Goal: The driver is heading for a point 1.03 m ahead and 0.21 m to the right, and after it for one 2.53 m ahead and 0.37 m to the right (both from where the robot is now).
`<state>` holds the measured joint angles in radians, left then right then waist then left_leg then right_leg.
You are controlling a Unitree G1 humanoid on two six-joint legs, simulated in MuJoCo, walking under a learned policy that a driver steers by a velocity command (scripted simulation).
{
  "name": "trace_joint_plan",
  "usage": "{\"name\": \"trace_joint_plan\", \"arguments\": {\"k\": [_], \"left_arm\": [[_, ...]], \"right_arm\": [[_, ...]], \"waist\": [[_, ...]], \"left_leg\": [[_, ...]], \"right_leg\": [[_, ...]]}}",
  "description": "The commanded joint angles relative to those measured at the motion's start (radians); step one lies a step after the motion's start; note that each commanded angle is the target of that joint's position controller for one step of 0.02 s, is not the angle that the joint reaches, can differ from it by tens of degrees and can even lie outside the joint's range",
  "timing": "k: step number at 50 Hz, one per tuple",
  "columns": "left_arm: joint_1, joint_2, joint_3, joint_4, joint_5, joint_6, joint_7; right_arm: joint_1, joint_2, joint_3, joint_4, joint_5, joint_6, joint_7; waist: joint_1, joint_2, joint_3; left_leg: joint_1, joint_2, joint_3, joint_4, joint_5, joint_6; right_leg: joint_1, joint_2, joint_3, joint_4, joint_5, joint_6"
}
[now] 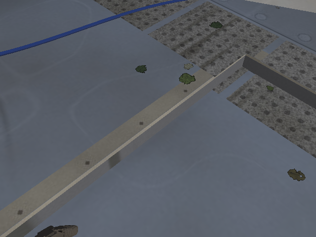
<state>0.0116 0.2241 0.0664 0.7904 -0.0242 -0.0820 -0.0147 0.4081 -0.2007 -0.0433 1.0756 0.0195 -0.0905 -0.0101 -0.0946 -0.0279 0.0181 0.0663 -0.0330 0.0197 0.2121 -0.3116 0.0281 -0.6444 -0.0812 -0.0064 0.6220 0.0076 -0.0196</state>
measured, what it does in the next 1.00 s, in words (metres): walks ahead: right foot, then left foot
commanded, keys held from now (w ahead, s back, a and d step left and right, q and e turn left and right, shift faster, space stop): w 0.70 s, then w+e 0.30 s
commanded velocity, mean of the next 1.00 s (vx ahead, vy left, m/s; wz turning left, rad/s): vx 0.49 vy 0.00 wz -0.08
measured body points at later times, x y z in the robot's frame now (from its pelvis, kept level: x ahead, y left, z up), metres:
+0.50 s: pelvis +0.27 -0.06 +0.01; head +0.29 -0.06 +0.46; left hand +0.25 +0.19 -0.13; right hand +0.45 -0.30 -0.11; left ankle +0.46 +0.10 -0.68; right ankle +0.22 -0.13 -0.74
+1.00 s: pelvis +0.54 -0.01 +0.01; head +0.57 +0.00 +0.46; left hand +0.68 +0.22 -0.13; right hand +0.49 -0.26 -0.13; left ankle +0.49 +0.06 -0.74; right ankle +0.66 -0.17 -0.67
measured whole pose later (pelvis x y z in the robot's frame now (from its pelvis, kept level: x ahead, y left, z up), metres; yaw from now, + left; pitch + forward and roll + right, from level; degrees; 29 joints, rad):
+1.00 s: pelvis +0.54 -0.01 +0.01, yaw -6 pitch +0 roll +1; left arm 0.17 0.23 0.04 0.92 0.03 -0.02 -0.04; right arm 0.40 -0.19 -0.04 1.02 -0.02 -0.11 -0.01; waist -0.02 -0.05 0.04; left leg 0.02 -0.06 0.20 0.21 -0.23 0.07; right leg -0.65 -0.09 0.00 0.88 -0.05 -0.05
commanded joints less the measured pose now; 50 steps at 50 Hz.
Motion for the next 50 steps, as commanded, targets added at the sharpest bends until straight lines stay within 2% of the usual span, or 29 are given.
{"name": "trace_joint_plan", "arguments": {"k": [1, 3, 4, 5, 6, 7, 8, 9, 10, 11, 12, 14, 18, 19, 20, 22, 24, 28, 30, 32, 33, 34, 35, 36, 37, 39, 42, 46, 50], "left_arm": [[-0.120, 0.062, 0.002, -0.097, -0.003, -0.012, -0.015], [-0.057, 0.103, 0.018, -0.089, 0.002, -0.015, -0.018], [0.055, 0.134, 0.036, -0.059, 0.003, -0.013, -0.016], [0.243, 0.177, 0.059, -0.004, 0.001, -0.008, -0.009], [0.425, 0.264, 0.077, 0.031, 0.013, 0.000, 0.006], [0.421, 0.278, 0.066, 0.041, 0.026, -0.008, -0.012], [0.368, 0.177, 0.042, 0.031, 0.018, -0.011, -0.016], [0.271, 0.139, 0.027, 0.016, 0.014, -0.018, -0.015], [0.194, 0.125, 0.019, 0.003, 0.019, -0.024, -0.019], [0.154, 0.107, 0.014, 0.003, 0.028, -0.031, -0.023], [0.143, 0.095, 0.009, 0.010, 0.035, -0.037, -0.024], [0.165, 0.093, 0.006, 0.033, 0.028, -0.042, -0.022], [0.251, 0.140, 0.014, 0.073, 0.029, -0.036, 0.004], [0.342, 0.115, 0.004, 0.121, 0.045, -0.028, 0.000], [0.354, 0.101, 0.000, 0.128, 0.045, -0.025, -0.002], [0.368, 0.108, 0.000, 0.132, 0.040, -0.022, -0.003], [0.393, 0.126, 0.002, 0.142, 0.042, -0.019, 0.000], [0.449, 0.139, 0.005, 0.175, 0.056, -0.010, 0.015], [0.437, 0.144, 0.007, 0.181, 0.060, -0.006, 0.022], [0.416, 0.141, 0.003, 0.186, 0.059, -0.001, 0.021], [0.406, 0.114, -0.009, 0.163, 0.050, -0.005, 0.019], [0.505, 0.023, -0.031, 0.136, 0.007, -0.010, 0.008], [0.463, 0.118, -0.006, 0.153, 0.038, -0.008, 0.014], [0.401, 0.125, 0.000, 0.143, 0.042, -0.005, 0.011], [0.367, 0.103, -0.006, 0.142, 0.039, -0.006, 0.005], [0.355, 0.071, -0.010, 0.147, 0.057, 0.018, -0.004], [0.349, 0.048, -0.012, 0.149, 0.062, 0.044, -0.019], [0.198, 0.046, -0.014, 0.096, 0.056, 0.053, -0.028], [0.058, 0.017, -0.032, 0.040, 0.053, 0.049, -0.035]], "right_arm": [[0.009, -0.183, -0.038, -0.025, 0.011, -0.008, -0.005], [-0.010, -0.204, -0.046, -0.029, 0.006, -0.001, -0.003], [-0.029, -0.206, -0.047, -0.034, 0.002, 0.005, -0.001], [-0.042, -0.188, -0.039, -0.043, -0.005, 0.010, 0.001], [-0.018, -0.136, -0.019, -0.069, -0.033, 0.009, 0.002], [0.114, -0.013, 0.014, -0.061, -0.003, -0.014, 0.016], [0.017, -0.137, -0.015, -0.063, 0.023, -0.034, 0.023], [-0.092, -0.181, -0.025, -0.102, 0.034, -0.042, 0.022], [-0.131, -0.171, -0.026, -0.106, 0.023, -0.041, 0.012], [-0.139, -0.158, -0.033, -0.107, 0.004, -0.032, 0.004], [-0.114, -0.140, -0.035, -0.106, 0.000, -0.017, 0.003], [-0.108, -0.114, -0.035, -0.110, 0.002, 0.003, -0.002], [-0.255, -0.126, -0.041, -0.163, -0.019, 0.016, -0.004], [-0.254, -0.068, -0.017, -0.171, -0.094, 0.040, 0.031], [-0.279, -0.050, -0.012, -0.182, -0.091, 0.049, 0.046], [-0.344, -0.066, -0.006, -0.207, -0.065, 0.054, 0.058], [-0.416, -0.086, -0.004, -0.233, -0.052, 0.051, 0.058], [-0.496, -0.110, -0.005, -0.283, -0.052, 0.036, 0.049], [-0.445, -0.119, -0.010, -0.278, -0.048, 0.024, 0.046], [-0.221, -0.135, -0.025, -0.208, -0.054, 0.006, 0.029], [-0.027, -0.193, -0.043, -0.161, -0.074, -0.005, 0.015], [0.090, -0.318, -0.079, -0.141, -0.087, -0.003, 0.007], [0.037, -0.270, -0.071, -0.141, -0.053, 0.012, 0.016], [-0.072, -0.214, -0.055, -0.164, -0.042, 0.016, 0.019], [-0.137, -0.148, -0.038, -0.178, -0.043, 0.013, 0.023], [-0.159, -0.086, -0.017, -0.163, -0.039, 0.000, 0.014], [-0.096, -0.104, -0.018, -0.129, -0.034, -0.026, 0.010], [-0.033, -0.110, -0.016, -0.107, -0.041, -0.032, 0.005], [0.003, -0.115, -0.011, -0.097, -0.038, -0.028, -0.007]], "waist": [[0.034, 0.104, 0.106], [0.087, 0.123, 0.041], [0.152, 0.132, -0.033], [0.237, 0.120, -0.137], [0.270, -0.062, -0.297], [0.179, -0.306, -0.436], [0.203, -0.190, -0.316], [0.185, -0.127, -0.169], [0.147, -0.020, -0.108], [0.114, 0.000, -0.070], [0.082, -0.022, -0.071], [0.065, -0.033, -0.057], [0.089, -0.009, 0.015], [0.078, 0.028, 0.036], [0.086, -0.005, 0.050], [0.106, -0.032, 0.057], [0.130, -0.035, 0.066], [0.148, -0.040, 0.082], [0.123, -0.057, 0.061], [0.030, -0.032, -0.048], [-0.037, 0.033, -0.179], [-0.013, 0.288, -0.299], [-0.004, 0.204, -0.273], [0.040, 0.121, -0.129], [0.060, 0.074, -0.061], [0.100, 0.098, 0.013], [0.118, 0.098, 0.016], [0.097, 0.091, 0.064], [0.071, 0.089, 0.086]], "left_leg": [[-0.077, 0.278, -0.115, -0.046, 0.401, 0.145], [-0.024, 0.287, -0.093, 0.066, 0.667, 0.121], [-0.034, 0.261, -0.064, 0.204, 0.823, 0.103], [-0.143, 0.212, -0.033, 0.423, 0.827, 0.074], [-0.381, 0.129, 0.016, 0.789, 0.429, 0.042], [-0.677, -0.034, -0.094, 1.066, -0.253, 0.016], [-0.786, 0.027, -0.158, 1.159, -0.235, 0.035], [-0.824, 0.076, -0.121, 1.147, -0.128, 0.052], [-0.767, 0.128, -0.104, 1.098, -0.031, 0.051], [-0.715, 0.160, -0.104, 1.039, 0.024, 0.047], [-0.658, 0.184, -0.115, 1.000, 0.057, 0.046], [-0.643, 0.194, -0.104, 0.934, 0.077, 0.034], [-0.788, 0.199, -0.094, 0.736, 0.253, -0.005], [-0.714, 0.171, -0.013, 0.692, 0.274, -0.021], [-0.684, 0.162, 0.003, 0.634, 0.328, -0.024], [-0.646, 0.144, 0.019, 0.539, 0.398, -0.022], [-0.655, 0.132, 0.026, 0.465, 0.403, -0.019], [-0.696, 0.114, 0.021, 0.365, 0.266, 0.007], [-0.617, 0.086, 0.031, 0.316, 0.167, 0.037], [-0.326, 0.023, 0.065, 0.212, 0.160, 0.080], [-0.049, 0.144, -0.065, 0.217, 0.130, 0.128], [0.266, 0.420, -0.517, 0.146, 0.022, 0.257], [0.225, 0.434, -0.674, 0.046, -0.013, 0.260], [0.091, 0.398, -0.498, 0.040, -0.058, 0.227], [-0.037, 0.361, -0.389, -0.003, -0.012, 0.199], [-0.175, 0.286, -0.211, -0.062, 0.119, 0.129], [-0.193, 0.265, -0.083, -0.078, 0.312, 0.114], [-0.161, 0.249, 0.031, -0.094, 0.424, 0.101], [-0.121, 0.239, 0.122, -0.083, 0.554, 0.085]], "right_leg": [[0.046, 0.024, -0.007, -0.078, 0.017, -0.036], [0.169, 0.061, -0.031, -0.091, -0.042, -0.073], [0.323, 0.093, -0.055, -0.091, -0.060, -0.098], [0.582, 0.088, -0.040, -0.078, -0.067, -0.132], [0.889, -0.139, 0.232, -0.068, -0.123, -0.193], [1.092, -0.329, 0.748, -0.287, -0.401, -0.344], [1.004, -0.288, 0.738, -0.359, -0.490, -0.293], [0.850, -0.253, 0.572, -0.373, -0.414, -0.244], [0.692, -0.218, 0.449, -0.393, -0.262, -0.226], [0.580, -0.180, 0.360, -0.416, -0.161, -0.213], [0.522, -0.156, 0.310, -0.442, -0.132, -0.204], [0.476, -0.135, 0.250, -0.482, -0.104, -0.210], [0.484, -0.133, 0.192, -0.530, -0.073, -0.214], [0.426, -0.093, 0.119, -0.535, -0.037, -0.195], [0.403, -0.064, 0.081, -0.528, -0.018, -0.175], [0.414, -0.055, 0.062, -0.527, -0.032, -0.152], [0.491, -0.076, 0.076, -0.529, -0.044, -0.156], [0.698, -0.142, 0.095, -0.466, 0.099, -0.173], [0.747, -0.154, 0.087, -0.392, 0.245, -0.159], [0.718, -0.103, 0.037, -0.136, 0.481, -0.129], [0.558, -0.059, -0.001, 0.108, 0.318, -0.107], [0.171, 0.104, -0.088, 0.470, -0.170, -0.051], [0.035, 0.134, 0.027, 0.577, -0.516, -0.066], [-0.002, 0.070, 0.067, 0.600, -0.439, -0.079], [0.031, 0.033, 0.071, 0.558, -0.361, -0.078], [0.102, -0.004, 0.065, 0.486, -0.293, -0.064], [0.096, -0.006, 0.052, 0.492, -0.224, -0.046], [-0.025, -0.015, 0.028, 0.400, -0.095, -0.028], [0.003, 0.006, -0.047, 0.157, 0.005, -0.029]]}}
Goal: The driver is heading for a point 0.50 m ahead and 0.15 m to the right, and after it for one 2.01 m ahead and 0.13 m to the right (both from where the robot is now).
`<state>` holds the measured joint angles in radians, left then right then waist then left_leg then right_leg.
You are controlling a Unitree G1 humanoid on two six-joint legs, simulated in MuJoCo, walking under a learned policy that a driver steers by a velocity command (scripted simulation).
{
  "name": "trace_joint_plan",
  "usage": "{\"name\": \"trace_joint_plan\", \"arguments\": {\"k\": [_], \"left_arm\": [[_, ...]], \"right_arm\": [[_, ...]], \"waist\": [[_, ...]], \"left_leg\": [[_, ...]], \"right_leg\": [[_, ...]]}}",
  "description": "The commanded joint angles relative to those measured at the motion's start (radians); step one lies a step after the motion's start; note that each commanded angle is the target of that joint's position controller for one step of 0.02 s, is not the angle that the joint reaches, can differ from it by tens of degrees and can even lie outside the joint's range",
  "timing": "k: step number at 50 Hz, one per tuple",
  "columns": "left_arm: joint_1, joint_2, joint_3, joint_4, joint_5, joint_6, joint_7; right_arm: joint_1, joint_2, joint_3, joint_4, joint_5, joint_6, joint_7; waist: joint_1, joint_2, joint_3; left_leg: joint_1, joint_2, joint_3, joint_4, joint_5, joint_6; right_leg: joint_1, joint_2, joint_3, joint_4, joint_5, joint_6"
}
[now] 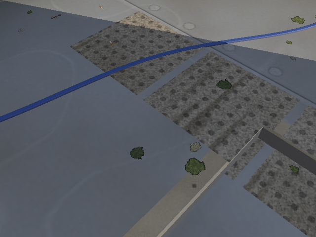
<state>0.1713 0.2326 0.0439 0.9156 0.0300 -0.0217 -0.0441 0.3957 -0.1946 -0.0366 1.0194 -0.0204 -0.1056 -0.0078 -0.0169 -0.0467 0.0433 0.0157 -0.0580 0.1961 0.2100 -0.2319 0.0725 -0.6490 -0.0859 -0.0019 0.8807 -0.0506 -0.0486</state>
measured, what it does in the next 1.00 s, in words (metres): climbs: right foot, then left foot 0.10 m higher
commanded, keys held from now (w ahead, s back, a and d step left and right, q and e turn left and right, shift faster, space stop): w+e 0.52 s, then w+q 0.48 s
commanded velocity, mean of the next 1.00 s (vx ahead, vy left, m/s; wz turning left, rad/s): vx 0.50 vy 0.00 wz -0.23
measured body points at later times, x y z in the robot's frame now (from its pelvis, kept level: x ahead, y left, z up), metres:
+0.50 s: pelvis +0.26 -0.06 -0.01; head +0.28 -0.08 +0.44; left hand +0.33 +0.20 -0.14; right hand +0.36 -0.34 -0.12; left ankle +0.29 +0.06 -0.54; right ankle +0.21 -0.08 -0.74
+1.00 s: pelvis +0.58 -0.10 +0.07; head +0.59 -0.10 +0.52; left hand +0.79 +0.09 -0.03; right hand +0.54 -0.37 -0.06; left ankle +0.59 -0.06 -0.64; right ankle +0.58 -0.26 -0.56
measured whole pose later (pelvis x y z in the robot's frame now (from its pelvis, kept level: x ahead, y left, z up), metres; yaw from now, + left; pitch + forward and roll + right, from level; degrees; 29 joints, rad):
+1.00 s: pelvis +0.58 -0.10 +0.07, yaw -12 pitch +2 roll +1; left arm 0.19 0.22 0.01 0.68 0.08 -0.07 -0.02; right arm 0.38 -0.24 -0.05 0.89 -0.05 -0.07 0.01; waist -0.02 -0.03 -0.02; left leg -0.35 -0.14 0.05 0.64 -0.32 0.14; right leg -0.70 -0.03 0.11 1.26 -0.18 -0.06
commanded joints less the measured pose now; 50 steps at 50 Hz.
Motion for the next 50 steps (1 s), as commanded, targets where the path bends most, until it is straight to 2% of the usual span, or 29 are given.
{"name": "trace_joint_plan", "arguments": {"k": [1, 6, 8, 9, 10, 11, 12, 13, 15, 17, 19, 21, 23, 27, 31, 33, 35, 36, 38, 39, 40, 41, 42, 44, 46, 47, 48, 49, 50], "left_arm": [[-0.132, 0.006, -0.014, -0.099, 0.000, -0.011, -0.008], [-0.137, 0.029, -0.007, -0.126, 0.007, -0.011, -0.008], [-0.016, 0.058, 0.009, -0.097, 0.012, -0.013, -0.003], [0.108, 0.079, 0.023, -0.060, 0.016, -0.019, 0.003], [0.234, 0.141, 0.050, -0.029, 0.027, -0.025, 0.015], [0.204, 0.261, 0.079, -0.049, 0.026, -0.018, 0.027], [0.250, 0.281, 0.089, -0.051, -0.006, -0.002, 0.025], [0.188, 0.253, 0.083, -0.048, -0.013, 0.004, 0.033], [0.101, 0.153, 0.056, -0.059, -0.020, -0.004, 0.037], [0.067, 0.120, 0.040, -0.069, -0.030, -0.021, 0.042], [0.117, 0.150, 0.045, -0.059, -0.029, -0.038, 0.043], [0.177, 0.144, 0.041, -0.047, -0.031, -0.041, 0.045], [0.295, 0.129, 0.035, -0.035, -0.022, -0.046, 0.061], [0.441, 0.144, 0.029, 0.004, -0.019, -0.062, 0.089], [0.378, 0.127, 0.014, 0.009, -0.027, -0.066, 0.092], [0.347, 0.121, 0.007, 0.001, -0.035, -0.055, 0.085], [0.308, 0.139, 0.004, -0.020, -0.038, -0.051, 0.064], [0.333, 0.169, 0.011, -0.015, -0.033, -0.051, 0.062], [0.327, 0.194, 0.027, -0.014, -0.005, -0.048, 0.067], [0.277, 0.213, 0.038, -0.034, -0.009, -0.051, 0.063], [0.277, 0.152, 0.031, -0.097, -0.044, -0.057, 0.047], [0.252, 0.157, 0.032, -0.147, 0.027, -0.071, 0.024], [0.241, 0.111, 0.020, -0.178, 0.041, -0.071, 0.014], [0.172, 0.095, 0.012, -0.206, 0.024, -0.063, 0.016], [0.157, 0.072, -0.001, -0.239, 0.011, -0.031, 0.029], [0.143, 0.062, -0.007, -0.250, 0.007, -0.020, 0.037], [0.116, 0.070, -0.008, -0.268, 0.005, -0.018, 0.040], [0.085, -0.014, -0.060, -0.277, 0.086, -0.051, 0.003], [0.070, 0.011, -0.052, -0.276, 0.090, -0.066, 0.005]], "right_arm": [[0.032, -0.125, -0.018, -0.035, 0.002, -0.012, -0.014], [0.050, -0.161, -0.025, -0.020, -0.001, 0.007, -0.032], [0.023, -0.187, -0.033, -0.032, -0.010, 0.024, -0.032], [0.008, -0.196, -0.035, -0.046, -0.007, 0.034, -0.029], [-0.010, -0.195, -0.035, -0.072, 0.004, 0.034, -0.023], [0.045, -0.069, -0.013, -0.133, 0.012, 0.027, -0.002], [-0.058, -0.153, -0.031, -0.167, 0.010, 0.018, 0.002], [-0.132, -0.143, -0.026, -0.198, 0.010, 0.005, 0.005], [-0.132, -0.134, -0.024, -0.198, 0.002, 0.002, 0.001], [-0.094, -0.120, -0.022, -0.201, -0.025, 0.042, 0.009], [-0.113, -0.093, -0.017, -0.231, -0.033, 0.069, 0.012], [-0.193, -0.067, -0.008, -0.284, -0.038, 0.083, 0.003], [-0.339, -0.060, 0.004, -0.357, -0.050, 0.079, 0.001], [-0.499, -0.047, 0.035, -0.466, -0.048, 0.079, 0.010], [-0.548, -0.060, 0.052, -0.541, -0.039, 0.088, 0.005], [-0.550, -0.038, 0.070, -0.546, -0.029, 0.099, 0.016], [-0.466, -0.011, 0.071, -0.506, -0.016, 0.111, 0.024], [-0.392, -0.030, 0.061, -0.481, -0.016, 0.114, 0.023], [-0.136, -0.097, 0.028, -0.401, -0.001, 0.107, 0.011], [-0.010, -0.138, 0.007, -0.356, -0.004, 0.094, 0.009], [0.090, -0.248, -0.035, -0.303, -0.015, 0.084, 0.007], [-0.029, -0.253, -0.042, -0.297, 0.020, 0.105, 0.000], [-0.159, -0.229, -0.042, -0.315, 0.029, 0.097, -0.001], [-0.175, -0.140, -0.027, -0.280, 0.000, 0.082, 0.003], [-0.171, -0.112, -0.022, -0.245, 0.001, 0.052, 0.002], [-0.142, -0.124, -0.026, -0.232, 0.004, 0.039, 0.005], [-0.117, -0.130, -0.029, -0.220, 0.011, 0.029, 0.006], [-0.128, -0.029, 0.003, -0.197, -0.063, -0.039, 0.026], [-0.086, -0.052, -0.002, -0.182, -0.068, -0.055, 0.029]], "waist": [[-0.014, 0.110, 0.065], [0.011, 0.135, 0.029], [0.066, 0.156, -0.052], [0.121, 0.137, -0.128], [0.184, 0.070, -0.205], [0.089, -0.177, -0.272], [0.145, -0.064, -0.325], [0.120, -0.004, -0.183], [0.040, 0.086, -0.043], [-0.011, 0.068, -0.035], [-0.012, 0.037, -0.056], [0.002, 0.021, -0.052], [0.068, 0.039, -0.039], [0.095, 0.029, -0.043], [0.035, 0.056, 0.023], [0.043, 0.059, 0.015], [0.025, -0.009, -0.030], [0.000, -0.062, -0.089], [-0.103, -0.114, -0.208], [-0.180, -0.069, -0.253], [-0.180, 0.214, -0.321], [-0.071, 0.281, -0.311], [0.017, 0.157, -0.170], [0.047, -0.054, 0.017], [0.091, -0.005, 0.035], [0.082, 0.061, 0.020], [0.076, 0.066, 0.010], [0.018, 0.166, -0.123], [0.007, 0.122, -0.096]], "left_leg": [[-0.048, 0.273, -0.039, -0.077, 0.503, 0.040], [0.104, 0.317, 0.024, 0.094, 0.909, 0.027], [0.129, 0.327, 0.039, 0.318, 1.104, 0.030], [0.073, 0.319, 0.047, 0.526, 1.045, 0.026], [-0.119, 0.288, 0.054, 0.796, 0.747, -0.002], [-0.557, 0.102, 0.042, 1.162, -0.229, -0.059], [-0.717, 0.025, -0.175, 1.333, -0.294, -0.062], [-0.808, 0.099, -0.222, 1.317, -0.188, -0.050], [-0.739, 0.152, -0.210, 1.204, -0.104, -0.051], [-0.658, 0.174, -0.216, 1.146, -0.084, -0.078], [-0.712, 0.163, -0.188, 1.237, -0.104, -0.101], [-0.909, 0.170, -0.191, 1.444, -0.158, -0.103], [-1.174, 0.169, -0.196, 1.591, -0.223, -0.102], [-1.451, 0.139, -0.180, 1.635, -0.273, -0.064], [-1.296, 0.161, -0.166, 1.364, -0.215, -0.031], [-1.018, 0.143, -0.083, 1.117, -0.104, -0.003], [-0.651, 0.067, 0.017, 0.960, -0.066, 0.043], [-0.574, 0.022, 0.049, 0.965, -0.091, 0.059], [-0.432, -0.044, -0.009, 0.839, -0.231, 0.104], [-0.255, -0.015, -0.129, 0.689, -0.198, 0.160], [-0.011, 0.248, -0.693, 0.440, -0.203, 0.334], [-0.065, 0.307, -1.159, 0.176, -0.065, 0.360], [-0.195, 0.332, -1.091, 0.161, -0.239, 0.339], [-0.417, 0.285, -0.867, 0.120, -0.326, 0.253], [-0.512, 0.212, -0.668, 0.084, -0.130, 0.205], [-0.499, 0.186, -0.608, 0.075, -0.009, 0.222], [-0.473, 0.162, -0.549, 0.053, 0.076, 0.221], [-0.378, 0.107, -0.534, 0.126, -0.151, 0.202], [-0.307, 0.097, -0.511, 0.122, -0.141, 0.193]], "right_leg": [[0.018, 0.017, -0.075, -0.148, 0.067, -0.008], [0.110, 0.093, -0.149, -0.262, -0.065, -0.087], [0.234, 0.156, -0.170, -0.277, -0.167, -0.136], [0.395, 0.186, -0.158, -0.340, -0.154, -0.163], [0.623, 0.103, -0.022, -0.417, -0.148, -0.205], [0.929, -0.209, 0.455, -0.426, -0.010, -0.341], [0.966, -0.254, 0.702, -0.552, -0.045, -0.408], [0.866, -0.233, 0.551, -0.584, -0.079, -0.366], [0.627, -0.138, 0.391, -0.634, 0.030, -0.277], [0.511, -0.065, 0.300, -0.651, 0.137, -0.250], [0.499, -0.035, 0.276, -0.635, 0.243, -0.268], [0.519, -0.037, 0.327, -0.600, 0.145, -0.283], [0.693, -0.042, 0.435, -0.553, 0.135, -0.289], [0.879, -0.093, 0.503, -0.569, 0.074, -0.279], [0.727, -0.075, 0.336, -0.700, 0.211, -0.180], [0.615, -0.035, 0.204, -0.803, 0.400, -0.158], [0.511, -0.016, 0.090, -0.760, 0.959, -0.142], [0.579, -0.055, 0.073, -0.663, 1.288, -0.127], [0.723, -0.110, 0.062, -0.307, 1.548, -0.099], [0.640, -0.082, 0.026, -0.034, 1.416, -0.077], [0.287, 0.124, 0.001, 0.467, 0.524, 0.001], [0.114, 0.240, 0.077, 0.630, -0.197, 0.004], [0.021, 0.169, 0.145, 0.689, -0.208, -0.007], [-0.025, 0.085, 0.122, 0.576, -0.193, -0.020], [0.038, 0.041, 0.102, 0.425, -0.217, 0.008], [0.029, 0.048, 0.069, 0.437, -0.230, 0.018], [0.014, 0.036, 0.061, 0.380, -0.198, 0.026], [-0.140, 0.040, 0.196, 0.433, -0.065, -0.021], [-0.210, 0.039, 0.179, 0.366, -0.019, -0.028]]}}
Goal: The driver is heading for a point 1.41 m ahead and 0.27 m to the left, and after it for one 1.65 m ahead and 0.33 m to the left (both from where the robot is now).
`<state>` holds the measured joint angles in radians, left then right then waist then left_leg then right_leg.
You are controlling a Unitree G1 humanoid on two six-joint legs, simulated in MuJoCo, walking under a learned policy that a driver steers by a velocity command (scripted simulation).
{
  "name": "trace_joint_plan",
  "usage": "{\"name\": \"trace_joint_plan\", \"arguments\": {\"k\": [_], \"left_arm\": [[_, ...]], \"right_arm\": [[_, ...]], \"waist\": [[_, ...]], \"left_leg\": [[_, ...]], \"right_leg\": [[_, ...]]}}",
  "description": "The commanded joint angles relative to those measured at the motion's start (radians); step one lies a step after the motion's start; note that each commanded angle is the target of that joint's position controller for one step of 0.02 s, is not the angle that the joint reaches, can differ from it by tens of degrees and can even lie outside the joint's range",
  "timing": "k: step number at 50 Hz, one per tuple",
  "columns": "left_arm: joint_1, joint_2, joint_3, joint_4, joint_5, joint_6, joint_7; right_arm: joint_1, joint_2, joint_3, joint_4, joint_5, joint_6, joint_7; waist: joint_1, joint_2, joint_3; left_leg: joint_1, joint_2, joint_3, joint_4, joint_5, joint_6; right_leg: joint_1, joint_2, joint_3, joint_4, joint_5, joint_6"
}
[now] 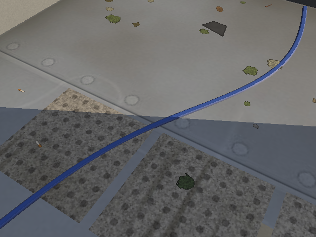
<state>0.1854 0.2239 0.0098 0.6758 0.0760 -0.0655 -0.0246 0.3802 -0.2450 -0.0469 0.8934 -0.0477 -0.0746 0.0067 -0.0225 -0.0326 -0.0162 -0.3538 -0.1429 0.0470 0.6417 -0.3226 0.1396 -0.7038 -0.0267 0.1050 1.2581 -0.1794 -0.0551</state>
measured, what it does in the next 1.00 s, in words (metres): climbs, turning left: right foot, then left foot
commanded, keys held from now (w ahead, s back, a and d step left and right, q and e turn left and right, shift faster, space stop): w+q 0.48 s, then w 0.52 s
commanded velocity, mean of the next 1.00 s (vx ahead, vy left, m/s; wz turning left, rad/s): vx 0.50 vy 0.00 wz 0.37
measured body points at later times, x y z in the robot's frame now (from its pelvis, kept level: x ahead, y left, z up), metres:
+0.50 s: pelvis +0.34 -0.02 +0.03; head +0.35 -0.02 +0.48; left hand +0.32 +0.24 -0.09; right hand +0.51 -0.24 -0.10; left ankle +0.30 +0.11 -0.61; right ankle +0.37 -0.13 -0.72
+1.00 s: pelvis +0.58 +0.14 +0.02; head +0.59 +0.15 +0.47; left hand +0.57 +0.43 -0.10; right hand +0.76 -0.08 -0.10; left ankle +0.56 +0.22 -0.72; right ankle +0.62 -0.02 -0.62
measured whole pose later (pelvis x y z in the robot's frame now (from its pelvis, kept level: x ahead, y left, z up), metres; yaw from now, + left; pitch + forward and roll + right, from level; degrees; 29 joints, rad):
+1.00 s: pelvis +0.58 +0.14 +0.02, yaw +24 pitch +3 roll +0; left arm 0.23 0.27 0.07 0.85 -0.03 -0.09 0.02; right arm 0.26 -0.25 -0.06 0.88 0.01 -0.07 0.01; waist -0.02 -0.03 -0.01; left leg -0.28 -0.05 0.04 0.41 -0.17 0.07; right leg -0.58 -0.11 0.01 1.19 -0.31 -0.01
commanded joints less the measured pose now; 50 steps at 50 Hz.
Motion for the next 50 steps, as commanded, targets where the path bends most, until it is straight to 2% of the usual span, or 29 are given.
{"name": "trace_joint_plan", "arguments": {"k": [1, 3, 4, 6, 7, 8, 10, 13, 14, 15, 16, 17, 18, 19, 21, 24, 27, 30, 33, 37, 39, 40, 41, 42, 43, 44, 46, 47, 50], "left_arm": [[0.009, 0.040, -0.019, -0.046, 0.029, -0.034, -0.015], [-0.097, 0.061, -0.020, -0.079, 0.001, -0.045, -0.004], [-0.142, 0.060, -0.020, -0.091, -0.007, -0.044, 0.001], [-0.225, 0.035, -0.029, -0.116, -0.003, -0.032, -0.004], [-0.292, 0.023, -0.032, -0.140, 0.003, -0.019, -0.012], [-0.345, 0.025, -0.032, -0.160, -0.007, -0.008, -0.021], [-0.396, 0.033, -0.029, -0.192, -0.013, 0.001, -0.027], [-0.270, 0.135, 0.008, -0.150, -0.035, -0.012, -0.005], [-0.077, 0.178, 0.030, -0.097, -0.057, -0.034, 0.006], [0.192, 0.205, 0.036, -0.020, -0.046, -0.052, 0.015], [0.375, 0.195, 0.032, 0.031, -0.034, -0.062, 0.003], [0.438, 0.159, 0.040, 0.068, 0.000, -0.058, 0.024], [0.286, 0.169, 0.046, 0.066, -0.025, -0.057, 0.034], [0.151, 0.092, 0.025, 0.046, -0.033, -0.052, 0.048], [0.075, -0.012, -0.005, 0.042, -0.037, -0.043, 0.058], [0.054, 0.013, 0.015, 0.068, -0.025, -0.062, 0.064], [0.092, 0.048, 0.028, 0.100, 0.007, -0.073, 0.040], [0.134, 0.080, 0.031, 0.142, 0.001, -0.075, 0.003], [0.171, 0.114, 0.039, 0.180, -0.005, -0.087, -0.029], [0.270, 0.124, 0.047, 0.231, -0.020, -0.057, -0.017], [0.274, 0.158, 0.055, 0.235, -0.019, -0.043, -0.003], [0.266, 0.147, 0.053, 0.222, -0.003, -0.048, 0.000], [0.296, 0.166, 0.060, 0.200, -0.120, -0.031, 0.031], [0.341, 0.069, 0.027, 0.206, -0.116, -0.041, 0.037], [0.260, 0.095, 0.045, 0.196, -0.143, -0.055, 0.033], [0.144, 0.107, 0.053, 0.156, -0.150, -0.063, 0.035], [0.071, 0.103, 0.063, 0.127, -0.109, -0.061, 0.045], [0.098, 0.087, 0.066, 0.129, -0.104, -0.049, 0.043], [0.098, 0.059, 0.067, 0.124, -0.098, -0.014, 0.044]], "right_arm": [[-0.030, -0.031, 0.004, -0.042, -0.051, -0.086, 0.014], [0.052, -0.047, 0.012, -0.016, -0.050, -0.081, 0.026], [0.104, -0.031, 0.022, -0.004, -0.044, -0.077, 0.033], [0.117, -0.026, 0.034, -0.010, -0.032, -0.068, 0.061], [0.140, -0.051, 0.032, -0.017, -0.023, -0.066, 0.075], [0.130, -0.083, 0.024, -0.025, -0.006, -0.069, 0.092], [0.149, -0.134, 0.005, -0.010, -0.007, -0.070, 0.114], [0.078, -0.201, -0.031, -0.013, -0.001, -0.069, 0.099], [0.085, -0.179, -0.027, -0.013, -0.020, -0.072, 0.098], [0.116, -0.064, 0.001, -0.044, -0.022, -0.080, 0.090], [0.314, 0.132, 0.062, -0.046, -0.039, -0.098, 0.087], [0.105, -0.052, 0.012, -0.065, 0.000, -0.087, 0.100], [0.014, -0.060, 0.002, -0.078, 0.010, -0.074, 0.086], [-0.012, -0.076, -0.002, -0.068, -0.003, -0.063, 0.061], [-0.045, -0.020, 0.018, -0.070, -0.051, -0.045, 0.060], [-0.130, 0.024, 0.030, -0.091, -0.015, -0.034, 0.086], [-0.203, 0.022, 0.034, -0.098, -0.009, -0.030, 0.103], [-0.280, 0.000, 0.034, -0.132, -0.001, -0.003, 0.108], [-0.334, -0.043, 0.025, -0.157, -0.006, 0.017, 0.083], [-0.426, -0.066, 0.010, -0.182, -0.005, 0.007, 0.061], [-0.392, -0.109, -0.013, -0.181, 0.022, -0.016, 0.050], [-0.269, -0.163, -0.037, -0.150, 0.036, -0.031, 0.037], [-0.055, -0.268, -0.074, -0.126, 0.081, -0.010, 0.024], [0.074, -0.300, -0.083, -0.077, 0.103, 0.012, 0.014], [0.074, -0.241, -0.063, -0.069, 0.095, 0.008, 0.012], [-0.009, -0.208, -0.056, -0.078, 0.080, 0.004, 0.007], [-0.136, -0.110, -0.031, -0.090, 0.055, -0.006, 0.006], [-0.159, -0.075, -0.023, -0.086, 0.047, -0.011, 0.007], [-0.160, -0.106, -0.032, -0.074, 0.053, -0.027, 0.001]], "waist": [[-0.009, 0.083, -0.046], [-0.038, 0.042, -0.021], [-0.054, 0.090, 0.001], [-0.054, 0.108, 0.027], [-0.070, 0.116, 0.036], [-0.068, 0.115, 0.067], [-0.048, 0.134, 0.107], [0.041, 0.113, 0.064], [0.104, 0.108, -0.058], [0.150, 0.000, -0.315], [0.122, -0.369, -0.622], [0.219, -0.131, -0.339], [0.165, -0.081, -0.131], [0.110, -0.015, -0.058], [0.046, -0.059, -0.073], [0.022, -0.033, -0.048], [0.027, -0.014, -0.002], [0.022, -0.028, 0.034], [0.021, -0.033, 0.070], [0.056, -0.036, 0.080], [0.013, -0.045, 0.023], [-0.027, -0.020, -0.085], [-0.115, 0.050, -0.208], [-0.104, 0.230, -0.371], [-0.107, 0.174, -0.334], [-0.087, 0.160, -0.195], [-0.017, 0.126, -0.094], [0.017, 0.139, -0.091], [0.051, 0.103, -0.034]], "left_leg": [[0.096, 0.175, -0.352, -0.296, -0.003, 0.134], [0.138, 0.179, -0.348, -0.304, 0.056, 0.140], [0.141, 0.183, -0.369, -0.311, 0.077, 0.153], [0.063, 0.181, -0.334, -0.333, 0.187, 0.151], [0.012, 0.168, -0.327, -0.354, 0.230, 0.139], [-0.067, 0.175, -0.313, -0.386, 0.283, 0.124], [-0.036, 0.227, -0.374, -0.376, 0.349, 0.111], [0.259, 0.272, -0.400, -0.204, 0.795, 0.043], [0.220, 0.226, -0.354, -0.043, 0.922, -0.024], [0.069, 0.123, -0.322, 0.206, 0.730, -0.068], [-0.337, -0.060, -0.245, 0.622, -0.186, -0.152], [-0.563, 0.007, -0.217, 0.860, -0.209, -0.140], [-0.572, 0.094, -0.202, 0.880, -0.078, -0.103], [-0.498, 0.171, -0.192, 0.794, 0.030, -0.093], [-0.389, 0.231, -0.171, 0.695, 0.048, -0.096], [-0.407, 0.254, -0.128, 0.597, 0.042, -0.101], [-0.396, 0.253, -0.073, 0.383, 0.273, -0.101], [-0.243, 0.229, -0.049, 0.168, 0.389, -0.096], [-0.303, 0.229, -0.081, 0.037, 0.385, -0.076], [-0.285, 0.184, -0.030, -0.102, 0.276, -0.043], [-0.028, 0.115, 0.024, -0.135, 0.317, 0.001], [0.216, 0.106, -0.002, -0.057, 0.365, 0.048], [0.651, 0.329, -0.315, 0.022, 0.480, 0.148], [0.778, 0.503, -0.691, -0.202, 0.343, 0.231], [0.729, 0.491, -0.691, -0.264, 0.288, 0.191], [0.578, 0.460, -0.540, -0.278, 0.350, 0.147], [0.306, 0.398, -0.349, -0.337, 0.444, 0.106], [0.231, 0.374, -0.310, -0.375, 0.404, 0.102], [0.132, 0.371, -0.267, -0.467, 0.334, 0.127]], "right_leg": [[-0.219, 0.001, 0.028, 0.012, 0.139, -0.017], [-0.256, -0.005, 0.000, -0.139, 0.198, 0.017], [-0.243, -0.006, -0.012, -0.186, 0.224, 0.044], [-0.106, -0.004, -0.070, -0.371, 0.296, 0.081], [0.006, 0.005, -0.108, -0.435, 0.300, 0.090], [0.142, 0.031, -0.166, -0.518, 0.208, 0.099], [0.267, 0.046, -0.138, -0.593, 0.220, 0.100], [0.302, 0.065, -0.116, -0.807, 0.189, 0.026], [0.553, 0.020, -0.100, -0.733, 0.299, -0.048], [0.962, -0.134, 0.008, -0.587, 0.568, -0.187], [1.473, -0.456, 0.521, -0.686, 0.614, -0.525], [1.270, -0.424, 0.590, -0.845, 0.322, -0.381], [0.985, -0.396, 0.415, -0.903, 0.148, -0.271], [0.761, -0.356, 0.290, -0.970, 0.107, -0.223], [0.652, -0.287, 0.140, -1.058, 0.192, -0.200], [0.595, -0.257, -0.010, -1.146, 0.159, -0.187], [0.522, -0.213, -0.147, -1.180, 0.242, -0.181], [0.443, -0.205, -0.217, -1.181, 0.300, -0.161], [0.621, -0.265, -0.193, -1.153, 0.298, -0.165], [0.834, -0.298, -0.201, -1.078, 0.351, -0.138], [0.769, -0.259, -0.259, -0.944, 0.593, -0.095], [0.674, -0.194, -0.309, -0.776, 0.633, -0.039], [0.238, -0.086, -0.307, -0.357, 0.472, 0.057], [0.068, 0.041, -0.196, -0.011, -0.366, 0.109], [-0.031, 0.013, -0.036, 0.120, -0.399, 0.088], [-0.099, -0.032, -0.047, 0.136, -0.310, 0.070], [-0.016, -0.102, -0.060, 0.033, -0.154, 0.046], [0.047, -0.121, -0.053, 0.004, -0.123, 0.039], [0.045, -0.138, -0.056, -0.099, -0.070, 0.045]]}}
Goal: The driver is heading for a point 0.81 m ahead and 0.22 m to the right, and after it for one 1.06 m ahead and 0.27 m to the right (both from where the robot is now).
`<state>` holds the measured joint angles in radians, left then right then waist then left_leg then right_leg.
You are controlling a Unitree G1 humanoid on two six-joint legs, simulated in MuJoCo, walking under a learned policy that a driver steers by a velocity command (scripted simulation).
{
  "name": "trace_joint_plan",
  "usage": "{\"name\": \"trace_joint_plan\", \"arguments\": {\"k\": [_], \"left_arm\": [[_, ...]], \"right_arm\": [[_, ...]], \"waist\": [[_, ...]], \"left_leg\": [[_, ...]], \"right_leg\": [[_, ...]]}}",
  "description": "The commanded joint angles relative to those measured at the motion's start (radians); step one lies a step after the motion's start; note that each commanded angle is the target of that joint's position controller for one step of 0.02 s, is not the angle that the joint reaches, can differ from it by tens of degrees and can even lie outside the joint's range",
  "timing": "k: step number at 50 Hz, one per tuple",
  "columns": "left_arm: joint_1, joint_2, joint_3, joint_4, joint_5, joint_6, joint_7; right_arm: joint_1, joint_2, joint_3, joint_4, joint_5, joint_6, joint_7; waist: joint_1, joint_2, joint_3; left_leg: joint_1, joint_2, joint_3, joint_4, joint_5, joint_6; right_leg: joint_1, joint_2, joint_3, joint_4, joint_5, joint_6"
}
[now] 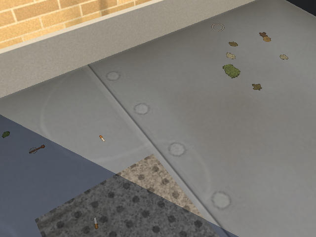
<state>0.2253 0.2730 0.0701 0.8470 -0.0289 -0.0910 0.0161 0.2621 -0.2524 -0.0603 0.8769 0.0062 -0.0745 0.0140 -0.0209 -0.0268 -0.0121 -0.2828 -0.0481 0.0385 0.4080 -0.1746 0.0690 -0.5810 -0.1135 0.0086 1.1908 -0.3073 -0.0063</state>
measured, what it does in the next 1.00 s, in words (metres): walks ahead: right foot, then left foot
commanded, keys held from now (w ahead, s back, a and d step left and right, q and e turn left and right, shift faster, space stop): w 0.66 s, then w+e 0.14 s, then e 0.20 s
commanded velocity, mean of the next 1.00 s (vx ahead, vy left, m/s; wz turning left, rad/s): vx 0.47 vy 0.00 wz -0.08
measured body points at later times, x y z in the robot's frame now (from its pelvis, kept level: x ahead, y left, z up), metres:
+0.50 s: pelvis +0.27 -0.07 +0.00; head +0.30 -0.08 +0.45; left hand +0.37 +0.19 -0.12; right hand +0.36 -0.35 -0.13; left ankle +0.22 +0.08 -0.65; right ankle +0.31 -0.16 -0.74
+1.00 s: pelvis +0.51 -0.01 -0.01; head +0.56 +0.00 +0.44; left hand +0.60 +0.27 -0.15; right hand +0.65 -0.28 -0.11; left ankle +0.60 +0.09 -0.74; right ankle +0.42 -0.14 -0.65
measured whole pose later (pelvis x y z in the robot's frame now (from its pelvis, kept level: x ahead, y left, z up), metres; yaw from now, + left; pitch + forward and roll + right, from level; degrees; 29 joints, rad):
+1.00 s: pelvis +0.51 -0.01 -0.01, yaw -8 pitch +3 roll +0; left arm 0.28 0.28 0.08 0.89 -0.03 -0.03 0.03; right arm 0.07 -0.23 -0.06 0.82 -0.02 -0.08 0.00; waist 0.03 -0.03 0.04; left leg -0.40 0.03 0.08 0.49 -0.14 0.02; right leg -0.49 -0.02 0.03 1.18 -0.50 0.03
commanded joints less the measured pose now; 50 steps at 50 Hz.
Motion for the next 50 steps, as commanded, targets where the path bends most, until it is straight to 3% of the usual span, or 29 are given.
{"name": "trace_joint_plan", "arguments": {"k": [1, 3, 7, 12, 14, 15, 16, 17, 18, 19, 20, 21, 22, 24, 26, 29, 33, 38, 40, 41, 42, 43, 44, 45, 46, 47, 48, 49, 50], "left_arm": [[0.022, 0.016, 0.006, -0.058, 0.015, 0.015, 0.004], [-0.048, 0.018, 0.003, -0.075, 0.026, 0.015, 0.001], [-0.186, 0.015, -0.008, -0.100, 0.016, 0.007, -0.016], [-0.293, 0.043, -0.009, -0.144, 0.010, -0.002, -0.043], [-0.252, 0.068, 0.000, -0.139, 0.012, -0.009, -0.048], [-0.170, 0.087, 0.013, -0.114, 0.017, -0.011, -0.047], [-0.009, 0.134, 0.037, -0.062, 0.022, -0.012, -0.040], [0.179, 0.215, 0.059, -0.029, 0.032, -0.009, -0.031], [0.208, 0.253, 0.064, -0.008, 0.029, -0.006, -0.039], [0.196, 0.161, 0.040, -0.021, 0.021, -0.004, -0.038], [0.114, 0.125, 0.028, -0.036, 0.019, -0.004, -0.033], [0.041, 0.109, 0.021, -0.048, 0.026, -0.003, -0.033], [-0.004, 0.084, 0.014, -0.050, 0.034, -0.005, -0.036], [-0.019, 0.054, 0.006, -0.040, 0.040, -0.013, -0.041], [0.000, 0.074, 0.012, -0.023, 0.033, -0.019, -0.037], [0.044, 0.105, 0.020, 0.001, 0.030, -0.014, -0.022], [0.096, 0.117, 0.023, 0.030, 0.018, -0.007, -0.012], [0.169, 0.129, 0.030, 0.072, 0.004, 0.012, -0.006], [0.155, 0.143, 0.038, 0.075, 0.002, 0.020, 0.000], [0.135, 0.147, 0.040, 0.073, 0.004, 0.026, 0.002], [0.122, 0.132, 0.035, 0.067, 0.005, 0.031, 0.004], [0.110, 0.092, 0.021, 0.039, 0.018, 0.032, 0.005], [0.208, -0.001, -0.005, 0.019, 0.027, 0.021, 0.007], [0.232, 0.038, -0.001, 0.017, 0.015, 0.009, 0.006], [0.183, 0.114, 0.025, 0.013, -0.009, 0.014, 0.007], [0.121, 0.114, 0.027, -0.003, -0.011, 0.027, 0.011], [0.098, 0.101, 0.032, -0.005, -0.001, 0.044, 0.016], [0.106, 0.090, 0.039, -0.005, 0.004, 0.067, 0.021], [0.120, 0.067, 0.038, -0.011, 0.005, 0.087, 0.022]], "right_arm": [[-0.029, -0.114, -0.024, -0.051, -0.002, -0.030, -0.011], [-0.006, -0.131, -0.028, -0.042, -0.004, -0.027, -0.020], [0.046, -0.158, -0.034, -0.020, 0.010, -0.024, -0.026], [0.121, -0.172, -0.043, 0.029, 0.021, -0.006, -0.026], [0.103, -0.186, -0.049, 0.031, 0.020, 0.004, -0.030], [0.084, -0.186, -0.049, 0.029, 0.023, 0.009, -0.031], [0.079, -0.156, -0.038, 0.024, 0.019, 0.013, -0.031], [0.087, -0.107, -0.017, -0.002, -0.005, 0.010, -0.032], [0.203, -0.006, 0.011, -0.003, 0.003, -0.014, -0.020], [0.137, -0.110, -0.013, 0.010, 0.020, -0.033, -0.014], [0.037, -0.147, -0.022, -0.020, 0.036, -0.044, -0.011], [-0.016, -0.134, -0.021, -0.031, 0.031, -0.045, -0.018], [-0.041, -0.125, -0.025, -0.036, 0.016, -0.039, -0.025], [-0.002, -0.093, -0.027, -0.030, 0.014, -0.016, -0.027], [-0.015, -0.075, -0.026, -0.034, 0.009, 0.000, -0.030], [-0.112, -0.064, -0.023, -0.064, -0.002, 0.003, -0.029], [-0.237, -0.044, -0.012, -0.092, 0.004, -0.003, -0.016], [-0.366, -0.056, -0.008, -0.140, 0.013, -0.022, 0.008], [-0.337, -0.087, -0.017, -0.138, 0.015, -0.034, 0.015], [-0.286, -0.105, -0.026, -0.124, 0.008, -0.040, 0.013], [-0.167, -0.140, -0.046, -0.087, -0.004, -0.045, 0.006], [-0.013, -0.207, -0.065, -0.058, -0.029, -0.052, -0.002], [0.072, -0.289, -0.081, -0.054, -0.045, -0.039, -0.013], [0.082, -0.230, -0.063, -0.067, -0.028, -0.027, -0.012], [0.015, -0.165, -0.044, -0.083, -0.023, -0.018, -0.015], [-0.044, -0.128, -0.032, -0.094, -0.019, -0.011, -0.021], [-0.096, -0.101, -0.024, -0.089, -0.018, -0.008, -0.022], [-0.139, -0.081, -0.019, -0.087, -0.022, -0.009, -0.022], [-0.164, -0.092, -0.023, -0.084, -0.033, -0.009, -0.020]], "waist": [[0.045, 0.075, -0.016], [0.032, 0.051, 0.008], [-0.017, 0.064, 0.034], [-0.050, 0.084, 0.063], [-0.015, 0.104, 0.033], [0.034, 0.108, -0.014], [0.098, 0.089, -0.114], [0.153, -0.041, -0.267], [0.090, -0.302, -0.366], [0.128, -0.185, -0.330], [0.122, -0.124, -0.200], [0.091, -0.032, -0.125], [0.063, -0.011, -0.068], [0.015, -0.050, -0.053], [0.005, -0.043, -0.027], [0.024, -0.023, 0.006], [0.062, -0.036, 0.033], [0.094, -0.043, 0.076], [0.063, -0.061, 0.062], [0.029, -0.069, 0.041], [-0.026, -0.061, -0.032], [-0.078, -0.011, -0.177], [-0.061, 0.226, -0.330], [-0.067, 0.321, -0.470], [-0.057, 0.230, -0.357], [-0.037, 0.176, -0.248], [-0.007, 0.128, -0.164], [0.027, 0.137, -0.118], [0.048, 0.157, -0.093]], "left_leg": [[0.052, 0.280, -0.247, -0.250, 0.195, 0.203], [0.058, 0.269, -0.205, -0.262, 0.223, 0.191], [0.078, 0.235, -0.123, -0.273, 0.202, 0.148], [0.255, 0.295, -0.144, -0.194, 0.199, 0.126], [0.295, 0.300, -0.141, -0.116, 0.343, 0.101], [0.295, 0.272, -0.114, -0.020, 0.497, 0.082], [0.234, 0.216, -0.073, 0.163, 0.560, 0.057], [0.022, 0.147, -0.014, 0.498, 0.269, 0.016], [-0.368, -0.022, -0.058, 0.798, -0.357, -0.037], [-0.487, 0.035, -0.164, 0.919, -0.378, -0.025], [-0.540, 0.084, -0.142, 0.926, -0.280, -0.011], [-0.502, 0.133, -0.115, 0.886, -0.187, -0.013], [-0.459, 0.162, -0.111, 0.827, -0.136, -0.018], [-0.368, 0.190, -0.116, 0.760, -0.091, -0.023], [-0.384, 0.198, -0.106, 0.691, -0.054, -0.039], [-0.439, 0.199, -0.097, 0.521, 0.088, -0.066], [-0.384, 0.161, -0.063, 0.285, 0.252, -0.069], [-0.342, 0.120, -0.070, 0.124, 0.213, -0.063], [-0.269, 0.107, -0.076, 0.079, 0.149, -0.047], [-0.188, 0.088, -0.063, 0.050, 0.132, -0.036], [-0.018, 0.066, -0.041, 0.019, 0.164, -0.012], [0.264, 0.179, -0.122, 0.095, 0.406, 0.037], [0.666, 0.451, -0.430, 0.134, 0.677, 0.180], [0.683, 0.519, -0.618, 0.060, 0.688, 0.245], [0.571, 0.483, -0.480, 0.048, 0.651, 0.214], [0.438, 0.441, -0.353, 0.029, 0.629, 0.178], [0.293, 0.399, -0.271, -0.012, 0.583, 0.158], [0.173, 0.368, -0.207, -0.056, 0.526, 0.140], [0.078, 0.357, -0.163, -0.099, 0.489, 0.140]], "right_leg": [[-0.104, -0.055, 0.041, -0.084, 0.100, 0.006], [-0.130, -0.054, 0.042, -0.231, 0.213, 0.014], [-0.055, -0.003, 0.001, -0.499, 0.393, 0.011], [-0.071, 0.027, 0.000, -0.639, 0.313, -0.031], [0.019, 0.057, -0.022, -0.679, 0.241, -0.059], [0.143, 0.091, -0.055, -0.709, 0.236, -0.078], [0.370, 0.095, -0.056, -0.703, 0.255, -0.108], [0.677, -0.109, 0.181, -0.680, 0.306, -0.176], [0.972, -0.289, 0.650, -0.821, 0.096, -0.331], [0.950, -0.263, 0.682, -0.875, -0.042, -0.299], [0.823, -0.232, 0.535, -0.891, -0.018, -0.255], [0.673, -0.197, 0.428, -0.918, 0.079, -0.237], [0.552, -0.165, 0.353, -0.950, 0.161, -0.230], [0.452, -0.127, 0.271, -1.004, 0.216, -0.224], [0.420, -0.119, 0.211, -1.039, 0.273, -0.233], [0.431, -0.111, 0.147, -1.065, 0.333, -0.229], [0.446, -0.074, 0.061, -1.069, 0.334, -0.193], [0.525, -0.113, 0.116, -0.998, 0.290, -0.190], [0.550, -0.135, 0.153, -0.945, 0.310, -0.174], [0.551, -0.120, 0.153, -0.877, 0.417, -0.155], [0.533, -0.062, 0.123, -0.738, 0.564, -0.123], [0.396, 0.010, 0.079, -0.500, 0.463, -0.076], [0.006, 0.159, -0.013, -0.112, -0.023, 0.012], [-0.073, 0.171, 0.112, 0.075, -0.361, 0.030], [-0.132, 0.117, 0.130, 0.144, -0.331, 0.031], [-0.152, 0.073, 0.085, 0.131, -0.274, 0.034], [-0.123, 0.039, 0.069, 0.086, -0.214, 0.038], [-0.059, 0.012, 0.066, 0.039, -0.174, 0.036], [0.004, 0.016, 0.049, 0.029, -0.134, 0.037]]}}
